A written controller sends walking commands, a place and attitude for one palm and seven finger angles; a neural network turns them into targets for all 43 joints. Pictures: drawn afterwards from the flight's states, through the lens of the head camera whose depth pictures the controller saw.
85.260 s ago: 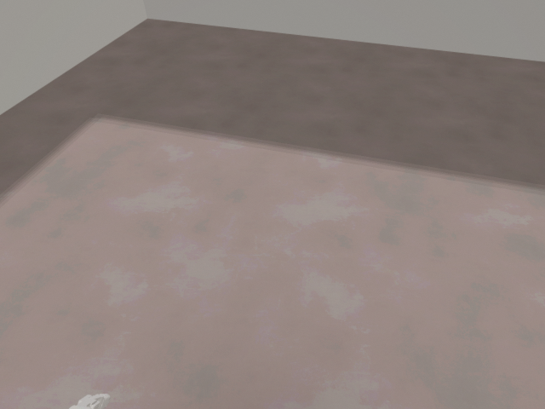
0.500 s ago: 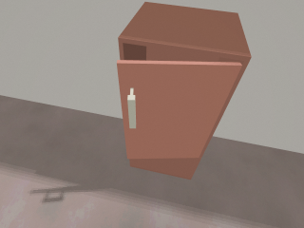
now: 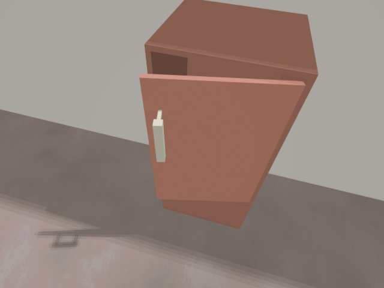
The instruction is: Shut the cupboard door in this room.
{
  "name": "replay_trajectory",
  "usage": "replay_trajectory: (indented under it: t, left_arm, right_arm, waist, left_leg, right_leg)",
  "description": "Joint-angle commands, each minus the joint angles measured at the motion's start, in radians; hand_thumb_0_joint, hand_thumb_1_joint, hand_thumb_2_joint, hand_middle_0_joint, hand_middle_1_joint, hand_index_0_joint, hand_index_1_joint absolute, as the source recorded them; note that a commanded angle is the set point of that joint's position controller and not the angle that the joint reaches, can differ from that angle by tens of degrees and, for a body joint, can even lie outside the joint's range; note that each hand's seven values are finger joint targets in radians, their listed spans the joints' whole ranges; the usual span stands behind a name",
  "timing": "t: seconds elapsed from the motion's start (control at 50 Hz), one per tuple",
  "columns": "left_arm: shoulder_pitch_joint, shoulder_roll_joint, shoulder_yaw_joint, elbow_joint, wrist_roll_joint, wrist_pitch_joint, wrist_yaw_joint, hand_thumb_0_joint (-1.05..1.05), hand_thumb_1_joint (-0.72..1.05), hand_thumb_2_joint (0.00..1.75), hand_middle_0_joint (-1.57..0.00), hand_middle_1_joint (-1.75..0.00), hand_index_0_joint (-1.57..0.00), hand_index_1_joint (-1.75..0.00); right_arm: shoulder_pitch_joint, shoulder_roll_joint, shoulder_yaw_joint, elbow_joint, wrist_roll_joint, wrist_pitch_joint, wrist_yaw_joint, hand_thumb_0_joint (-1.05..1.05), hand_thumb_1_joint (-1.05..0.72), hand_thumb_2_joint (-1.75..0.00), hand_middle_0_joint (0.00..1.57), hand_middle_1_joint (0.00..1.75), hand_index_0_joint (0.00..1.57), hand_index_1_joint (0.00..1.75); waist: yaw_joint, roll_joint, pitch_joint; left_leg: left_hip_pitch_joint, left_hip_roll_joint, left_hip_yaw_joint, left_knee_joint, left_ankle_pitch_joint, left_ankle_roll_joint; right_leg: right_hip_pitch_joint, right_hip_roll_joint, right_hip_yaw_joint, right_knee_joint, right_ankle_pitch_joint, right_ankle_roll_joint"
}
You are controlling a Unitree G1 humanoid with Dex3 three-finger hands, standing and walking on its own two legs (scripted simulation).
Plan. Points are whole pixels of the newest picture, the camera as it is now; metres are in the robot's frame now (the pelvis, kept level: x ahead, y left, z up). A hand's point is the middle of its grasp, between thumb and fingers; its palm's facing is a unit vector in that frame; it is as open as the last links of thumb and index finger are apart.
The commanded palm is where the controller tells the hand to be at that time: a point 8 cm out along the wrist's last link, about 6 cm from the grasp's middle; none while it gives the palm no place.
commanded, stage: shuffle to correct the standing spot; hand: left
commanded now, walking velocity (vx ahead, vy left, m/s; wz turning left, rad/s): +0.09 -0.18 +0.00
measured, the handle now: (160, 136) +0.50 +0.11 +0.00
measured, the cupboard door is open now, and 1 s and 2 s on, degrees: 14 14 14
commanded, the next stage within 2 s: come to a stop and stand still in 0.16 s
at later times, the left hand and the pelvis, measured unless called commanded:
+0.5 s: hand out of the picture +0.06 +0.09 -0.18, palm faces +0.08 -0.99 -0.14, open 7.3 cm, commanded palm none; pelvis +0.07 -0.07 +0.00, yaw +1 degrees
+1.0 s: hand out of the picture +0.09 +0.12 -0.17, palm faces +0.06 -0.97 -0.23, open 7.4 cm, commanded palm none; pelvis +0.04 -0.07 -0.01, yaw +2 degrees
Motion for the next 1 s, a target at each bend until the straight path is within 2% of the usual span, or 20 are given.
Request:
replay_trajectory:
  t: [0.0, 0.08, 0.1, 0.12, 0.14, 0.16, 0.22, 0.28, 0.34, 0.38, 0.42, 0.46, 0.56, 0.7, 0.72, 0.74, 0.76, 0.82, 0.86, 0.98]
  left_arm:
    - [0.019, 0.027, 0.017, -0.074, -0.014, -0.029, -0.011, 0.00, 0.90, 0.90, -0.20, -0.30, -0.20, -0.30]
    - [0.115, 0.062, 0.029, -0.039, -0.014, -0.033, -0.011, 0.00, 0.90, 0.90, -0.20, -0.30, -0.20, -0.30]
    - [0.153, 0.103, 0.037, -0.032, -0.010, -0.039, -0.004, 0.00, 0.90, 0.90, -0.20, -0.30, -0.20, -0.30]
    - [0.154, 0.178, 0.049, -0.039, -0.005, -0.045, 0.011, 0.00, 0.90, 0.90, -0.20, -0.30, -0.20, -0.30]
    - [0.165, 0.201, 0.054, -0.050, -0.011, -0.043, 0.016, 0.00, 0.90, 0.90, -0.20, -0.30, -0.20, -0.30]
    - [0.108, 0.188, 0.054, -0.067, -0.008, -0.043, 0.020, 0.00, 0.90, 0.90, -0.20, -0.30, -0.20, -0.30]
    - [-0.020, 0.142, 0.044, -0.095, -0.007, -0.050, 0.030, 0.00, 0.90, 0.90, -0.20, -0.30, -0.20, -0.30]
    - [-0.005, 0.132, 0.033, -0.089, -0.004, -0.056, 0.032, 0.00, 0.90, 0.90, -0.20, -0.30, -0.20, -0.30]
    - [-0.012, 0.115, 0.012, -0.060, -0.028, -0.072, 0.036, 0.00, 0.90, 0.90, -0.20, -0.30, -0.20, -0.30]
    - [0.034, 0.074, 0.000, -0.048, -0.041, -0.073, 0.030, 0.00, 0.90, 0.90, -0.20, -0.30, -0.20, -0.30]
    - [0.041, 0.067, -0.004, -0.035, -0.029, -0.068, 0.037, 0.00, 0.90, 0.90, -0.20, -0.30, -0.20, -0.30]
    - [0.018, 0.101, 0.000, -0.017, -0.030, -0.063, 0.040, 0.00, 0.90, 0.90, -0.20, -0.30, -0.20, -0.30]
    - [0.031, 0.111, 0.006, -0.020, -0.023, -0.063, 0.048, 0.00, 0.90, 0.90, -0.20, -0.30, -0.20, -0.30]
    - [-0.005, 0.104, 0.011, -0.056, -0.018, -0.050, 0.044, 0.00, 0.90, 0.90, -0.20, -0.30, -0.20, -0.30]
    - [0.012, 0.212, -0.015, -0.112, -0.002, -0.067, 0.054, 0.00, 0.90, 0.90, -0.20, -0.30, -0.20, -0.30]
    - [0.004, 0.137, 0.002, -0.138, -0.010, -0.055, 0.055, 0.00, 0.90, 0.90, -0.20, -0.30, -0.20, -0.30]
    - [-0.010, 0.131, 0.004, -0.145, -0.013, -0.053, 0.057, 0.00, 0.90, 0.90, -0.20, -0.30, -0.20, -0.30]
    - [0.012, 0.137, -0.005, -0.164, -0.014, -0.056, 0.048, 0.00, 0.90, 0.90, -0.20, -0.30, -0.20, -0.30]
    - [-0.020, 0.160, 0.001, -0.176, -0.015, -0.056, 0.046, 0.00, 0.90, 0.90, -0.20, -0.30, -0.20, -0.30]
    - [-0.082, 0.176, 0.006, -0.208, -0.021, -0.050, 0.048, 0.00, 0.90, 0.90, -0.20, -0.30, -0.20, -0.30]
  right_arm:
    - [0.000, -0.205, -0.055, -0.051, -0.005, -0.010, -0.009, 0.00, -0.90, -0.90, 0.20, 0.30, 0.20, 0.30]
    - [-0.007, -0.194, -0.065, -0.042, -0.001, 0.013, -0.004, 0.00, -0.90, -0.90, 0.20, 0.30, 0.20, 0.30]
    - [-0.002, -0.155, -0.059, -0.048, 0.004, 0.016, -0.002, 0.00, -0.90, -0.90, 0.20, 0.30, 0.20, 0.30]
    - [0.002, -0.071, -0.040, -0.072, 0.009, 0.018, 0.004, 0.00, -0.90, -0.90, 0.20, 0.30, 0.20, 0.30]
    - [-0.060, -0.083, -0.037, -0.099, 0.009, 0.025, 0.006, 0.00, -0.90, -0.90, 0.20, 0.30, 0.20, 0.30]
    - [-0.058, -0.094, -0.044, -0.101, 0.009, 0.027, 0.008, 0.00, -0.90, -0.90, 0.20, 0.30, 0.20, 0.30]
    - [-0.034, -0.098, -0.045, -0.076, 0.008, 0.029, 0.017, 0.00, -0.90, -0.90, 0.20, 0.30, 0.20, 0.30]
    - [-0.054, -0.056, -0.024, -0.080, 0.010, 0.021, 0.019, 0.00, -0.90, -0.90, 0.20, 0.30, 0.20, 0.30]
    - [0.018, -0.030, 0.002, -0.036, 0.021, 0.004, 0.015, 0.00, -0.90, -0.90, 0.20, 0.30, 0.20, 0.30]
    - [-0.036, -0.116, -0.005, -0.047, 0.022, -0.013, 0.006, 0.00, -0.90, -0.90, 0.20, 0.30, 0.20, 0.30]
    - [-0.107, -0.133, -0.008, -0.065, 0.024, 0.001, 0.003, 0.00, -0.90, -0.90, 0.20, 0.30, 0.20, 0.30]
    - [-0.109, -0.112, -0.005, -0.052, 0.028, 0.002, 0.000, 0.00, -0.90, -0.90, 0.20, 0.30, 0.20, 0.30]
    - [-0.103, -0.131, -0.022, -0.063, 0.023, 0.018, -0.001, 0.00, -0.90, -0.90, 0.20, 0.30, 0.20, 0.30]
    - [-0.145, -0.129, -0.025, -0.078, 0.018, 0.031, 0.012, 0.00, -0.90, -0.90, 0.20, 0.30, 0.20, 0.30]
    - [-0.110, -0.187, -0.018, -0.146, 0.014, -0.001, 0.012, 0.00, -0.90, -0.90, 0.20, 0.30, 0.20, 0.30]
    - [-0.112, -0.204, -0.038, -0.162, 0.012, -0.017, 0.012, 0.00, -0.90, -0.90, 0.20, 0.30, 0.20, 0.30]
    - [-0.110, -0.193, -0.042, -0.160, 0.008, -0.012, 0.009, 0.00, -0.90, -0.90, 0.20, 0.30, 0.20, 0.30]
    - [-0.126, -0.156, -0.023, -0.189, 0.010, 0.003, 0.014, 0.00, -0.90, -0.90, 0.20, 0.30, 0.20, 0.30]
    - [-0.098, -0.132, -0.018, -0.190, 0.010, 0.017, 0.019, 0.00, -0.90, -0.90, 0.20, 0.30, 0.20, 0.30]
    - [-0.001, -0.118, -0.006, -0.153, 0.007, 0.023, 0.032, 0.00, -0.90, -0.90, 0.20, 0.30, 0.20, 0.30]
  waist:
    - [0.008, 0.131, 0.062]
    - [0.045, 0.082, 0.049]
    - [0.065, -0.057, 0.046]
    - [0.060, -0.271, 0.061]
    - [0.092, -0.254, 0.048]
    - [0.062, -0.189, 0.056]
    - [0.002, -0.107, 0.048]
    - [0.012, -0.059, 0.040]
    - [-0.018, 0.052, -0.026]
    - [0.029, 0.169, -0.040]
    - [0.046, 0.078, -0.004]
    - [0.035, 0.179, 0.003]
    - [0.021, 0.041, -0.063]
    - [0.021, -0.007, -0.018]
    - [0.002, -0.047, -0.006]
    - [0.007, 0.034, -0.156]
    - [0.001, 0.080, -0.202]
    - [0.020, 0.032, -0.094]
    - [-0.003, -0.045, 0.036]
    - [-0.022, 0.002, 0.132]
  left_leg:
    - [-0.096, 0.276, -0.244, -0.280, -0.100, 0.134]
    - [-0.199, 0.196, -0.161, -0.102, -0.224, 0.059]
    - [-0.262, 0.110, -0.075, 0.067, -0.262, 0.028]
    - [-0.377, 0.001, 0.039, 0.276, -0.321, -0.012]
    - [-0.360, 0.012, -0.015, 0.471, -0.387, 0.000]
    - [-0.363, 0.036, -0.044, 0.576, -0.339, 0.007]
    - [-0.280, 0.066, -0.032, 0.579, -0.249, -0.004]
    - [-0.176, 0.042, -0.009, 0.346, -0.205, -0.020]
    - [0.087, 0.028, -0.034, -0.055, 0.075, -0.030]
    - [0.115, 0.173, -0.192, -0.118, 0.423, 0.029]
    - [0.039, 0.179, -0.163, -0.078, 0.413, 0.047]
    - [0.058, 0.143, -0.151, -0.099, 0.486, 0.040]
    - [0.139, 0.133, -0.122, -0.031, 0.511, 0.033]
    - [0.060, 0.123, -0.135, -0.080, 0.216, 0.036]
    - [0.085, 0.086, -0.178, -0.100, 0.361, 0.024]
    - [0.145, 0.140, -0.182, -0.028, 0.419, 0.033]
    - [0.166, 0.156, -0.196, -0.017, 0.416, 0.047]
    - [0.020, 0.110, -0.164, 0.001, 0.152, 0.054]
    - [-0.062, 0.042, -0.116, 0.031, -0.062, 0.023]
    - [-0.016, 0.037, -0.109, 0.054, -0.092, 0.014]
  right_leg:
    - [0.075, -0.027, -0.006, -0.182, 0.024, 0.016]
    - [0.307, 0.030, -0.066, -0.447, 0.137, 0.017]
    - [0.354, -0.041, 0.032, -0.556, 0.067, -0.007]
    - [0.362, -0.214, 0.282, -0.677, -0.029, -0.093]
    - [0.281, -0.286, 0.372, -0.746, -0.099, -0.175]
    - [0.228, -0.264, 0.350, -0.756, -0.168, -0.207]
    - [0.182, -0.195, 0.176, -0.678, 0.097, -0.206]
    - [0.180, -0.183, 0.138, -0.617, 0.336, -0.209]
    - [0.169, -0.140, 0.091, -0.504, 0.425, -0.134]
    - [0.179, -0.058, 0.049, -0.467, 0.352, -0.034]
    - [0.257, -0.052, 0.062, -0.522, 0.337, -0.017]
    - [0.274, -0.067, 0.052, -0.474, 0.416, -0.021]
    - [0.266, -0.092, 0.064, -0.452, 0.561, -0.038]
    - [0.221, -0.074, 0.080, -0.477, 0.342, -0.041]
    - [0.237, -0.044, 0.053, -0.445, 0.365, -0.022]
    - [0.206, -0.051, 0.045, -0.393, 0.282, -0.029]
    - [0.193, -0.034, 0.043, -0.390, 0.235, -0.040]
    - [0.201, -0.059, 0.079, -0.461, 0.217, -0.061]
    - [0.113, -0.124, 0.159, -0.547, 0.052, -0.101]
    - [-0.057, -0.126, 0.123, -0.587, -0.148, -0.110]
